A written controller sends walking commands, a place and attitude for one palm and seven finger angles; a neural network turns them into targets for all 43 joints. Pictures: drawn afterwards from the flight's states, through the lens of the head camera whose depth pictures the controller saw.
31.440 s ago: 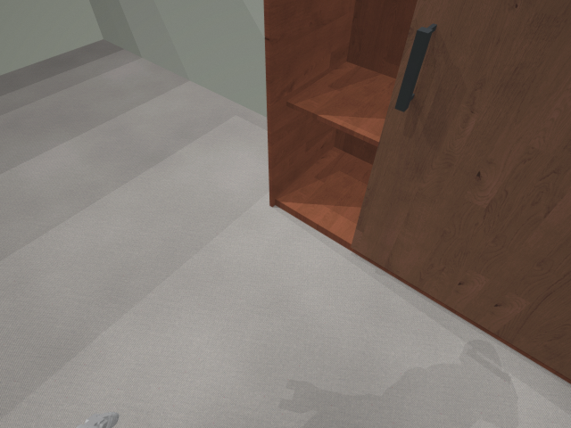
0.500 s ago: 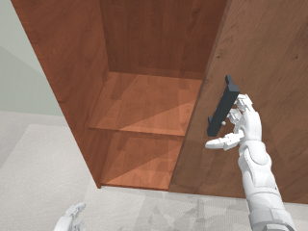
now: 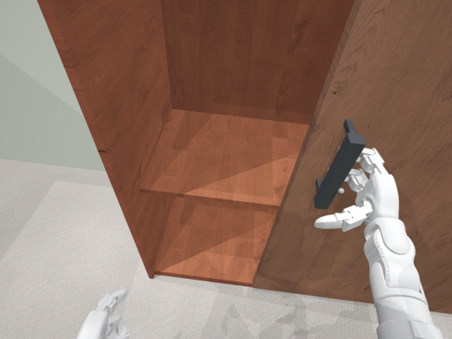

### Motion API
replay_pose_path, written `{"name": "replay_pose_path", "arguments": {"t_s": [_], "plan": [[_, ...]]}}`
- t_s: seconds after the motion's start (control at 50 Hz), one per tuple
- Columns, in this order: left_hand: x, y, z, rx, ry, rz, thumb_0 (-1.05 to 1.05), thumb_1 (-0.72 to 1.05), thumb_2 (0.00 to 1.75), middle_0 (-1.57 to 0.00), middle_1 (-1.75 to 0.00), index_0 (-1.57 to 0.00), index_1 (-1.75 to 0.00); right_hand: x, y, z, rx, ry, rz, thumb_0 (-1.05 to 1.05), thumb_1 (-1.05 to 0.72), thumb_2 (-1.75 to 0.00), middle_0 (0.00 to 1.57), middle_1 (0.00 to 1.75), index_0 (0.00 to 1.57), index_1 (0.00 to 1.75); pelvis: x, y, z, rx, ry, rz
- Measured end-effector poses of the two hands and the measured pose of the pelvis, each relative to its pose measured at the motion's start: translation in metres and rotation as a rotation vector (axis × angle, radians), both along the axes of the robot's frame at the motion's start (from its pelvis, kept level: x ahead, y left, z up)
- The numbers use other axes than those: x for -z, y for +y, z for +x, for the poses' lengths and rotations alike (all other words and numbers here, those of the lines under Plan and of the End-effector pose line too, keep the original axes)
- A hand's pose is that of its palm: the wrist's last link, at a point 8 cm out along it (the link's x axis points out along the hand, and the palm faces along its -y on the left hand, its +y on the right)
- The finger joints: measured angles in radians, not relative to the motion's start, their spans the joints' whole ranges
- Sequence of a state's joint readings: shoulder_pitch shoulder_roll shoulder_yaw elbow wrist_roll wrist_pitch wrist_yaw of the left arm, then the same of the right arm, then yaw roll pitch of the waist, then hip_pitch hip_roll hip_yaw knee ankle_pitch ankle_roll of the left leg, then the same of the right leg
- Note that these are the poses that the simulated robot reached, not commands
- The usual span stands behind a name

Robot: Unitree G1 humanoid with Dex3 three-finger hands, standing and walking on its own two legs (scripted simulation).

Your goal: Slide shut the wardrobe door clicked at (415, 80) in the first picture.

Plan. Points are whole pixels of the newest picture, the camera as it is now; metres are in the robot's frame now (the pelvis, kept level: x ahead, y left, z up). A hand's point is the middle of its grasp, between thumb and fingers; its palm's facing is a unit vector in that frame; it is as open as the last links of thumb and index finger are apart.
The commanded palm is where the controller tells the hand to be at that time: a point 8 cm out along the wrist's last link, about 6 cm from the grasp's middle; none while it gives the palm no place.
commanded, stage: move the hooked fingers beside the handle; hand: right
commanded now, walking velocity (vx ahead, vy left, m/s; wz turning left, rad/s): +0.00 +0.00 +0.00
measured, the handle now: (333, 166) +0.43 -0.16 +0.10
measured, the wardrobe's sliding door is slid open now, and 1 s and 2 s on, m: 0.43 0.43 0.43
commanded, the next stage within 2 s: feel for the door with the fingertips in 1.80 s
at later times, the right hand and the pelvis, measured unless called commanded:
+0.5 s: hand (360, 197) +0.35 -0.19 +0.11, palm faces +0.04 +1.00 -0.04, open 14.0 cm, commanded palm +0.33 -0.25 +0.10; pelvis -0.01 +0.00 +0.00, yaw -2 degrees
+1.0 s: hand (374, 203) +0.35 -0.21 +0.11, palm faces +0.05 +1.00 -0.03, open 14.0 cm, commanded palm +0.32 -0.27 +0.10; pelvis -0.02 -0.01 +0.00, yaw -2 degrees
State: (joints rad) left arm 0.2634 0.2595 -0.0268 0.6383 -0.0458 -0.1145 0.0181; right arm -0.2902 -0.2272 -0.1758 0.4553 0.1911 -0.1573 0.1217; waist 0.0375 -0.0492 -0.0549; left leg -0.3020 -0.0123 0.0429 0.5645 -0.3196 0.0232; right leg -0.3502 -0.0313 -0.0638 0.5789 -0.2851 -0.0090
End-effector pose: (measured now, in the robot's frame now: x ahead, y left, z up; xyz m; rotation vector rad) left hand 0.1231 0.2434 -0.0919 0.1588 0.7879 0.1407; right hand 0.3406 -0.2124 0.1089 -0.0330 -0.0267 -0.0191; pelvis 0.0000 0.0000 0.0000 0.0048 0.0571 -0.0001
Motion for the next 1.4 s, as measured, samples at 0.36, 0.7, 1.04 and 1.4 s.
{"name": "replay_pose_path", "arguments": {"t_s": [0.36,0.7,1.04,1.4], "plan": [[0.004,0.002,0.0,0.026,0.026,0.025,0.01,0.9,0.9,-0.2,-0.3,-0.2,-0.3,-0.001,-0.029,-0.017,0.027,0.003,-0.005,-0.01,0.5,-0.3,0.3,1.2,0.3,1.19,0.001,0.0,-0.005,0.031,-0.002,0.007],[0.004,-0.004,-0.017,0.011,0.035,0.023,0.01,0.9,0.9,-0.2,-0.3,-0.2,-0.3,-0.002,-0.048,-0.011,0.035,0.007,-0.002,-0.01,0.5,-0.3,0.3,1.2,0.3,1.2,0.001,-0.004,-0.012,0.019,0.0,0.01],[0.001,-0.01,-0.011,0.024,0.019,0.043,0.01,0.9,0.9,-0.2,-0.3,-0.2,-0.3,0.0,-0.057,-0.017,0.033,0.009,-0.003,-0.01,0.51,-0.3,0.3,1.2,0.3,1.2,0.002,-0.01,-0.015,0.03,-0.002,0.014],[0.003,-0.01,-0.011,0.02,0.039,0.04,0.01,0.9,0.9,-0.2,-0.3,-0.2,-0.3,0.001,-0.06,-0.015,0.023,0.005,0.001,-0.01,0.5,-0.3,0.3,1.2,0.3,1.2,0.002,-0.012,-0.008,0.028,0.01,0.016]]}}
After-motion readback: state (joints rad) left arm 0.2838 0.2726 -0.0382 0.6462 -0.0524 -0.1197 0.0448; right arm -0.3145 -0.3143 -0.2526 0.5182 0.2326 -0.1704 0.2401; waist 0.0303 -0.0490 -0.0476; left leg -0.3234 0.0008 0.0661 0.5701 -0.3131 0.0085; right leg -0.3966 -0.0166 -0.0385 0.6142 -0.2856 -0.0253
